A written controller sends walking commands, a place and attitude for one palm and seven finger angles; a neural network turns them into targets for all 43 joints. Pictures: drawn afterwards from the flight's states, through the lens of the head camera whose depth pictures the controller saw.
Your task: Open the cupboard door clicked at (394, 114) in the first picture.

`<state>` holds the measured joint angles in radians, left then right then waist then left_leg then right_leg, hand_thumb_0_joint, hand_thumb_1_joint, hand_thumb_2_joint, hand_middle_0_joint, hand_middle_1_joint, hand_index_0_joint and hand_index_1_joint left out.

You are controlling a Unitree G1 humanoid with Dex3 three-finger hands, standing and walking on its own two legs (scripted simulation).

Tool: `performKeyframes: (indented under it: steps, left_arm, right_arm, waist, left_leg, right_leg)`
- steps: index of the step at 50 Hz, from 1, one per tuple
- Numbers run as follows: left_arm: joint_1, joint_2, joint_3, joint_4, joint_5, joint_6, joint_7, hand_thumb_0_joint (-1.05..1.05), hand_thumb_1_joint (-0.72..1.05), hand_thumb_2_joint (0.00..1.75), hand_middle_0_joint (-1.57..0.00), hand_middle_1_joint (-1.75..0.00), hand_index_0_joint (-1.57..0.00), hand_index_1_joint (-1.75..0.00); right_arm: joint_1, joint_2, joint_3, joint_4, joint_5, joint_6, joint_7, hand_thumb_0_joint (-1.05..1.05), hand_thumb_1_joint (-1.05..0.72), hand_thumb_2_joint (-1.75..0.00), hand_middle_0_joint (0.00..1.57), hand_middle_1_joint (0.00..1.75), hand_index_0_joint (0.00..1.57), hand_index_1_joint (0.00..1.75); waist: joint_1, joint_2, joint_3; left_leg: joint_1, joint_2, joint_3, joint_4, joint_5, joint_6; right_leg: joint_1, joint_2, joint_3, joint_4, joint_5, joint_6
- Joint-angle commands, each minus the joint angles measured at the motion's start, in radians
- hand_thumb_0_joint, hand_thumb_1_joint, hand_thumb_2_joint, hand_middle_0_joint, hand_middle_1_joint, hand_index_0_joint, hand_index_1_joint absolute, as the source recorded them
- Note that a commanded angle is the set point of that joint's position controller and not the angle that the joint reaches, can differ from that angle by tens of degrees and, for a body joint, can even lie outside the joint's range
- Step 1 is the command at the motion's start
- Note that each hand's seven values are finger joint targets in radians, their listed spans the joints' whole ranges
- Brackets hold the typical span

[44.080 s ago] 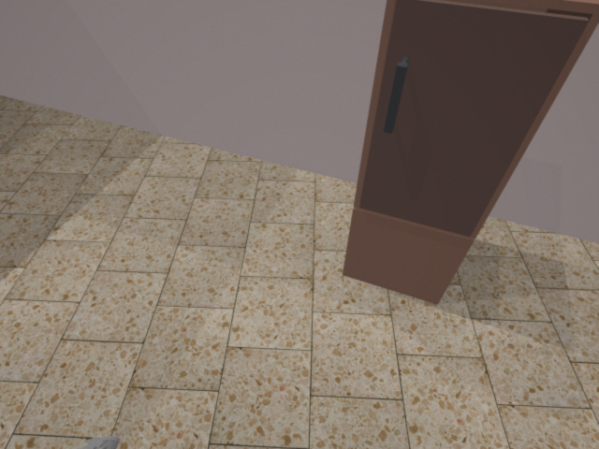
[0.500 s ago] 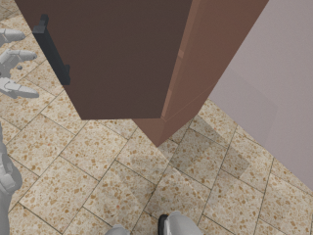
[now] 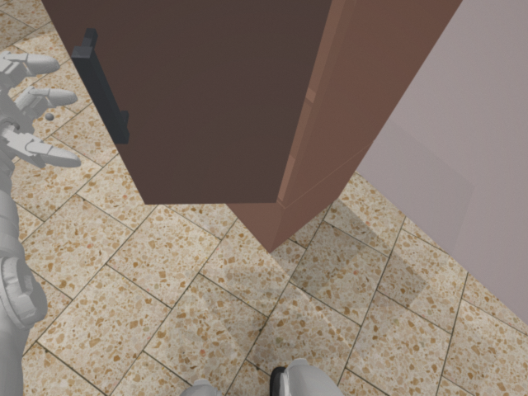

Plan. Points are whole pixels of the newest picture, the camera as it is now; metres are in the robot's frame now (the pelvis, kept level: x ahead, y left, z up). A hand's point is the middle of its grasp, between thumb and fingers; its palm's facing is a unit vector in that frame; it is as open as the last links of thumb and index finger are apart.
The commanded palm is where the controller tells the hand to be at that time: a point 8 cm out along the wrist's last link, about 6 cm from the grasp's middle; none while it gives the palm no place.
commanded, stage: slide the fingers in behind the handle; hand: left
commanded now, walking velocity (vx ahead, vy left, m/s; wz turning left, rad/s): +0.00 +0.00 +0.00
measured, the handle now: (107, 92) +0.53 +0.20 +0.10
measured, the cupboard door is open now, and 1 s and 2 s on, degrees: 53 52 52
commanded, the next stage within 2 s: close the thumb around the handle in 1.56 s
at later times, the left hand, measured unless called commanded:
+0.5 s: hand (75, 117) +0.48 +0.24 +0.10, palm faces -0.03 -1.00 +0.00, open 14.0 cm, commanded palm +0.46 +0.27 +0.10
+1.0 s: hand (109, 117) +0.48 +0.19 +0.10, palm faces -0.03 -1.00 -0.02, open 13.9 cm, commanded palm +0.46 +0.24 +0.10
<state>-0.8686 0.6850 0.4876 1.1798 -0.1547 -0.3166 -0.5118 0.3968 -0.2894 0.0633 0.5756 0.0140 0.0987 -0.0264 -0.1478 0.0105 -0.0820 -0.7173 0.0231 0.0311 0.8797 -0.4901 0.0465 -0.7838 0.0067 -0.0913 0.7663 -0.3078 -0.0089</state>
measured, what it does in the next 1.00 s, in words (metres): stands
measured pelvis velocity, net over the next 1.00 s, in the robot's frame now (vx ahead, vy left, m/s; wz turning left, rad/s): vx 0.00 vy -0.01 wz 0.01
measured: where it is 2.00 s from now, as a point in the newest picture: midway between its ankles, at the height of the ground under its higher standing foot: outside the picture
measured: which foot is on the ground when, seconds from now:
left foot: down 0.00-1.00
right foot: down 0.00-1.00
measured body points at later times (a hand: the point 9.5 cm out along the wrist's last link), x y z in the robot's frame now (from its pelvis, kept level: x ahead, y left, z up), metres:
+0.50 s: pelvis +0.00 +0.00 +0.00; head +0.11 +0.02 +0.43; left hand +0.48 +0.29 +0.10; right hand +0.00 -0.27 -0.10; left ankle -0.05 +0.08 -0.70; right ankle +0.03 -0.12 -0.70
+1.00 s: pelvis +0.00 -0.01 +0.00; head +0.11 +0.01 +0.44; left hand +0.48 +0.25 +0.10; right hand +0.02 -0.27 -0.11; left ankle -0.05 +0.08 -0.70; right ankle +0.03 -0.12 -0.70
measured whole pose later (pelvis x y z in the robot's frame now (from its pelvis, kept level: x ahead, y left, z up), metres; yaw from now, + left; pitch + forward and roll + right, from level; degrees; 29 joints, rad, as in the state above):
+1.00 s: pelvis +0.00 -0.01 +0.00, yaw +0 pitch +18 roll -2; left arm -0.84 0.50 0.37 1.10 -0.14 -0.35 -0.33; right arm 0.40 -0.28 0.04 0.60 0.01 0.06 0.00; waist -0.14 0.03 -0.09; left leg -0.69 0.02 0.03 0.86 -0.48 0.04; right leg -0.77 0.00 -0.09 0.77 -0.31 -0.02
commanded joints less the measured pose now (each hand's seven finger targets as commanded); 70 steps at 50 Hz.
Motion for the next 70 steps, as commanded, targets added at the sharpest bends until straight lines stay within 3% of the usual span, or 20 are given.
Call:
performKeyframes:
  steps: [1, 5, 7, 11, 14, 18, 21, 27, 30, 32, 36, 43, 47, 49, 50, 52, 59, 62, 66, 70]
  left_arm:
    - [-0.419, 0.241, -0.015, -0.216, -0.028, -0.063, 0.004, 0.0, -0.5, 0.3, -0.3, -1.2, -0.3, -1.2]
    - [-0.443, 0.258, -0.002, -0.182, -0.021, -0.053, 0.03, 0.0, -0.5, 0.3, -0.3, -1.2, -0.3, -1.2]
    - [-0.48, 0.267, -0.006, -0.203, -0.008, -0.061, 0.044, 0.0, -0.5, 0.3, -0.3, -1.2, -0.3, -1.2]
    - [-0.466, 0.278, 0.014, -0.223, -0.005, -0.075, 0.07, 0.0, -0.5, 0.3, -0.3, -1.2, -0.3, -1.2]
    - [-0.478, 0.211, -0.043, -0.221, 0.005, -0.073, 0.071, 0.0, -0.5, 0.3, -0.3, -1.2, -0.3, -1.2]
    - [-0.467, 0.221, -0.025, -0.246, -0.003, -0.077, 0.073, 0.0, -0.5, 0.3, -0.3, -1.2, -0.3, -1.2]
    - [-0.471, 0.137, -0.082, -0.258, -0.02, -0.076, 0.068, 0.0, -0.5, 0.3, -0.3, -1.2, -0.3, -1.2]
    - [-0.46, 0.164, -0.046, -0.246, -0.015, -0.07, 0.102, 0.0, -0.5, 0.3, -0.3, -1.2, -0.3, -1.2]
    - [-0.451, 0.113, -0.082, -0.229, -0.002, -0.066, 0.127, 0.0, -0.5, 0.3, -0.3, -1.2, -0.3, -1.2]
    - [-0.477, 0.141, -0.066, -0.245, 0.008, -0.077, 0.137, 0.0, -0.5, 0.3, -0.3, -1.2, -0.3, -1.2]
    - [-0.444, 0.076, -0.104, -0.262, -0.006, -0.084, 0.129, 0.0, -0.5, 0.3, -0.3, -1.2, -0.3, -1.2]
    - [-0.432, 0.114, -0.052, -0.258, 0.002, -0.083, 0.172, 0.0, -0.5, 0.3, -0.3, -1.2, -0.3, -1.2]
    - [-0.429, 0.037, -0.109, -0.317, 0.008, -0.101, 0.188, 0.0, -0.5, 0.3, -0.3, -1.2, -0.3, -1.2]
    - [-0.407, 0.006, -0.116, -0.286, -0.006, -0.093, 0.192, 0.0, -0.5, 0.3, -0.3, -1.2, -0.3, -1.2]
    - [-0.415, 0.026, -0.096, -0.27, -0.013, -0.088, 0.195, 0.0, -0.5, 0.3, -0.3, -1.2, -0.3, -1.2]
    - [-0.414, 0.063, -0.067, -0.294, -0.003, -0.095, 0.206, 0.0, -0.5, 0.3, -0.3, -1.2, -0.3, -1.2]
    - [-0.398, 0.024, -0.095, -0.267, 0.013, -0.105, 0.229, 0.0, -0.5, 0.3, -0.3, -1.2, -0.3, -1.2]
    - [-0.402, 0.093, -0.051, -0.285, 0.021, -0.115, 0.225, 0.0, -0.5, 0.3, -0.3, -1.2, -0.3, -1.2]
    - [-0.398, 0.026, -0.096, -0.262, -0.003, -0.114, 0.202, 0.0, -0.5, 0.3, -0.3, -1.2, -0.3, -1.2]
    - [-0.426, 0.048, -0.089, -0.223, 0.001, -0.099, 0.199, 0.0, -0.5, 0.3, -0.3, -1.2, -0.3, -1.2]
  right_arm:
    - [0.162, -0.188, -0.075, -0.052, -0.003, -0.016, -0.021, 0.0, -0.9, -0.9, 0.2, 0.3, 0.2, 0.3]
    - [0.172, -0.195, -0.075, -0.036, -0.005, -0.02, -0.022, 0.0, -0.9, -0.9, 0.2, 0.3, 0.2, 0.3]
    - [0.169, -0.191, -0.072, -0.036, -0.006, -0.023, -0.025, 0.0, -0.9, -0.9, 0.2, 0.3, 0.2, 0.3]
    - [0.184, -0.192, -0.075, -0.041, -0.01, -0.027, -0.021, 0.0, -0.9, -0.9, 0.2, 0.3, 0.2, 0.3]
    - [0.178, -0.184, -0.076, -0.033, -0.008, -0.028, -0.018, 0.0, -0.9, -0.9, 0.2, 0.3, 0.2, 0.3]
    - [0.19, -0.187, -0.082, -0.024, -0.011, -0.031, -0.018, 0.0, -0.9, -0.9, 0.2, 0.3, 0.2, 0.3]
    - [0.183, -0.179, -0.081, -0.022, -0.009, -0.032, -0.016, 0.0, -0.9, -0.9, 0.2, 0.3, 0.2, 0.3]
    - [0.175, -0.177, -0.081, -0.017, -0.01, -0.033, -0.012, 0.0, -0.9, -0.9, 0.2, 0.3, 0.2, 0.3]
    - [0.173, -0.171, -0.081, -0.021, -0.01, -0.037, -0.006, 0.0, -0.9, -0.9, 0.2, 0.3, 0.2, 0.3]
    - [0.173, -0.173, -0.082, -0.021, -0.012, -0.04, -0.007, 0.0, -0.9, -0.9, 0.2, 0.3, 0.2, 0.3]
    - [0.168, -0.167, -0.084, -0.028, -0.008, -0.043, -0.005, 0.0, -0.9, -0.9, 0.2, 0.3, 0.2, 0.3]
    - [0.16, -0.162, -0.084, -0.029, -0.009, -0.046, -0.003, 0.0, -0.9, -0.9, 0.2, 0.3, 0.2, 0.3]
    - [0.157, -0.152, -0.091, -0.032, -0.01, -0.049, 0.007, 0.0, -0.9, -0.9, 0.2, 0.3, 0.2, 0.3]
    - [0.154, -0.154, -0.092, -0.028, -0.008, -0.05, 0.008, 0.0, -0.9, -0.9, 0.2, 0.3, 0.2, 0.3]
    - [0.154, -0.158, -0.092, -0.024, -0.007, -0.051, 0.006, 0.0, -0.9, -0.9, 0.2, 0.3, 0.2, 0.3]
    - [0.15, -0.156, -0.09, -0.031, -0.007, -0.051, 0.003, 0.0, -0.9, -0.9, 0.2, 0.3, 0.2, 0.3]
    - [0.14, -0.147, -0.087, -0.031, -0.007, -0.058, 0.007, 0.0, -0.9, -0.9, 0.2, 0.3, 0.2, 0.3]
    - [0.142, -0.154, -0.086, -0.038, -0.008, -0.059, 0.002, 0.0, -0.9, -0.9, 0.2, 0.3, 0.2, 0.3]
    - [0.141, -0.151, -0.086, -0.035, -0.004, -0.063, -0.001, 0.0, -0.9, -0.9, 0.2, 0.3, 0.2, 0.3]
    - [0.14, -0.159, -0.085, -0.024, -0.001, -0.069, -0.008, 0.0, -0.9, -0.9, 0.2, 0.3, 0.2, 0.3]
  waist:
    - [-0.011, 0.167, -0.415]
    - [-0.018, 0.117, -0.401]
    - [-0.016, 0.181, -0.414]
    - [-0.01, 0.149, -0.468]
    - [-0.025, 0.174, -0.428]
    - [-0.017, 0.169, -0.477]
    - [-0.032, 0.18, -0.446]
    - [-0.015, 0.158, -0.426]
    - [-0.024, 0.128, -0.392]
    - [-0.023, 0.13, -0.422]
    - [-0.023, 0.139, -0.445]
    - [0.002, 0.111, -0.432]
    - [-0.002, 0.149, -0.466]
    - [-0.006, 0.095, -0.441]
    - [-0.009, 0.055, -0.424]
    - [0.01, 0.097, -0.459]
    - [0.006, 0.076, -0.397]
    - [0.019, 0.087, -0.447]
    - [0.0, 0.058, -0.403]
    - [-0.01, 0.046, -0.371]
  left_leg:
    - [0.247, 0.009, -0.092, -0.096, 0.612, -0.043]
    - [0.206, 0.007, -0.096, -0.104, 0.516, -0.036]
    - [0.216, 0.003, -0.095, -0.105, 0.517, -0.041]
    - [0.219, 0.003, -0.094, -0.096, 0.556, -0.038]
    - [0.231, 0.007, -0.093, -0.1, 0.538, -0.039]
    - [0.271, 0.01, -0.099, -0.096, 0.592, -0.042]
    - [0.285, 0.011, -0.099, -0.096, 0.621, -0.043]
    - [0.253, 0.007, -0.098, -0.104, 0.587, -0.041]
    - [0.227, 0.004, -0.089, -0.111, 0.536, -0.034]
    - [0.223, 0.002, -0.086, -0.105, 0.538, -0.032]
    - [0.265, 0.005, -0.09, -0.1, 0.604, -0.037]
    - [0.209, -0.002, -0.08, -0.109, 0.557, -0.032]
    - [0.282, 0.006, -0.085, -0.101, 0.64, -0.044]
    - [0.252, 0.003, -0.077, -0.108, 0.587, -0.037]
    - [0.213, 0.0, -0.07, -0.115, 0.541, -0.029]
    - [0.215, -0.006, -0.067, -0.118, 0.555, -0.029]
    - [0.158, -0.013, -0.05, -0.133, 0.465, -0.022]
    - [0.154, -0.018, -0.047, -0.133, 0.466, -0.019]
    - [0.155, -0.015, -0.047, -0.134, 0.455, -0.017]
    - [0.116, -0.019, -0.046, -0.143, 0.358, -0.014]
  right_leg:
    - [0.243, 0.038, 0.045, -0.02, 0.331, -0.023]
    - [0.239, 0.036, 0.047, -0.029, 0.282, -0.019]
    - [0.232, 0.033, 0.05, -0.024, 0.278, -0.022]
    - [0.277, 0.035, 0.053, -0.013, 0.323, -0.025]
    - [0.234, 0.036, 0.049, -0.023, 0.297, -0.019]
    - [0.248, 0.037, 0.049, -0.023, 0.32, -0.02]
    - [0.23, 0.039, 0.042, -0.027, 0.33, -0.023]
    - [0.248, 0.035, 0.045, -0.025, 0.328, -0.022]
    - [0.243, 0.034, 0.045, -0.031, 0.308, -0.018]
    - [0.266, 0.031, 0.053, -0.025, 0.329, -0.017]
    - [0.266, 0.034, 0.048, -0.02, 0.353, -0.021]
    - [0.308, 0.028, 0.055, -0.016, 0.365, -0.019]
    - [0.278, 0.03, 0.051, -0.014, 0.378, -0.017]
    - [0.293, 0.032, 0.051, -0.024, 0.368, -0.014]
    - [0.322, 0.032, 0.056, -0.028, 0.373, -0.013]
    - [0.349, 0.027, 0.061, -0.02, 0.394, -0.017]
    - [0.362, 0.024, 0.067, -0.03, 0.367, -0.015]
    - [0.402, 0.021, 0.077, -0.022, 0.386, -0.018]
    - [0.382, 0.024, 0.072, -0.033, 0.377, -0.017]
    - [0.359, 0.02, 0.078, -0.047, 0.304, -0.012]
